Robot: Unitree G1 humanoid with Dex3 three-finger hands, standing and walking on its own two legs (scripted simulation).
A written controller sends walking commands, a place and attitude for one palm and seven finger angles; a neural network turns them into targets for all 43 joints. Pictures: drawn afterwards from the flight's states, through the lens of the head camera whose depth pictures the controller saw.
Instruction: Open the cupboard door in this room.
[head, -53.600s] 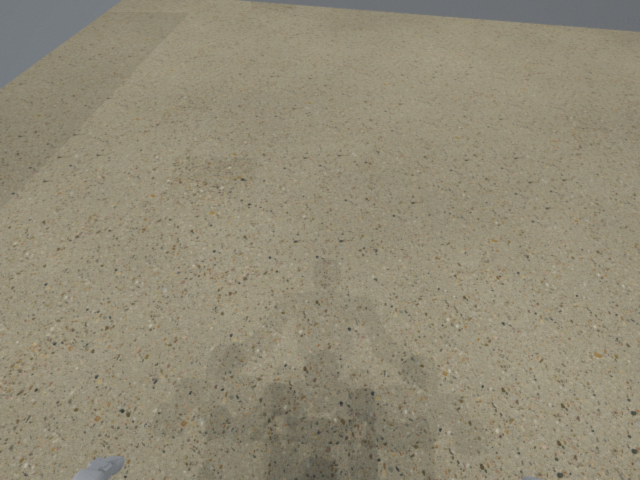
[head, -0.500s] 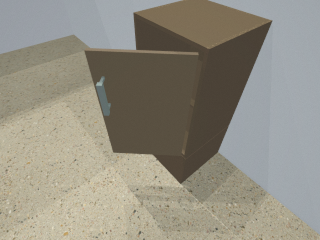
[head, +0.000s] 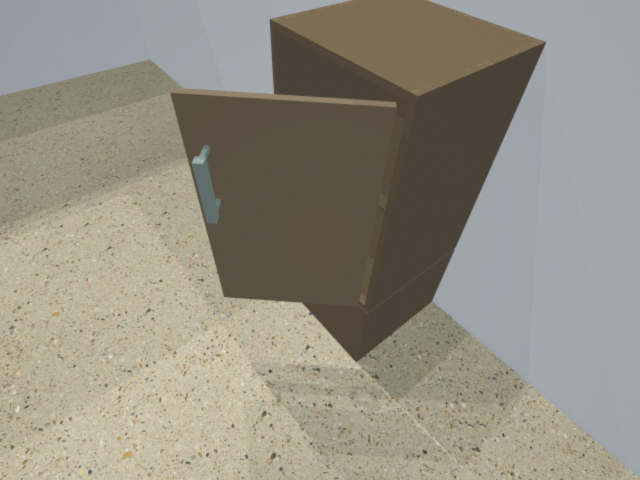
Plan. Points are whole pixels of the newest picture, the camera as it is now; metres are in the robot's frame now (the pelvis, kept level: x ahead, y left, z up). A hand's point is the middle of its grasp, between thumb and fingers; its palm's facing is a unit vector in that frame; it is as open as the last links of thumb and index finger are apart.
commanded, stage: look again from close up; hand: left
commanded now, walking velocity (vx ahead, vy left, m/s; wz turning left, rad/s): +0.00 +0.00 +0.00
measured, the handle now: (209, 185) +0.61 +0.25 +0.00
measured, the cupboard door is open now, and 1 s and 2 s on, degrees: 47 47 47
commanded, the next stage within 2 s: shuffle to correct the standing spot in 0.44 s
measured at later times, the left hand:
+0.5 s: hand out of the picture -0.01 +0.15 -0.18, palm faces +0.04 -0.99 -0.16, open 7.4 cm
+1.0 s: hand out of the picture +0.04 +0.19 -0.18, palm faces +0.06 -0.98 -0.17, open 7.4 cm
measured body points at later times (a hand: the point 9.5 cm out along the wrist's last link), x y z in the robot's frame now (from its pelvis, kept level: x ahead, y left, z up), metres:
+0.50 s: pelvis +0.00 -0.01 +0.00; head +0.01 -0.01 +0.45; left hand -0.01 +0.20 -0.16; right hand +0.00 -0.22 -0.16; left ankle +0.03 +0.10 -0.74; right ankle +0.02 -0.13 -0.74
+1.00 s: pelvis +0.05 +0.02 -0.01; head +0.06 +0.03 +0.44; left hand +0.04 +0.24 -0.17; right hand +0.02 -0.20 -0.16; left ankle +0.03 +0.10 -0.74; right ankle +0.04 -0.09 -0.73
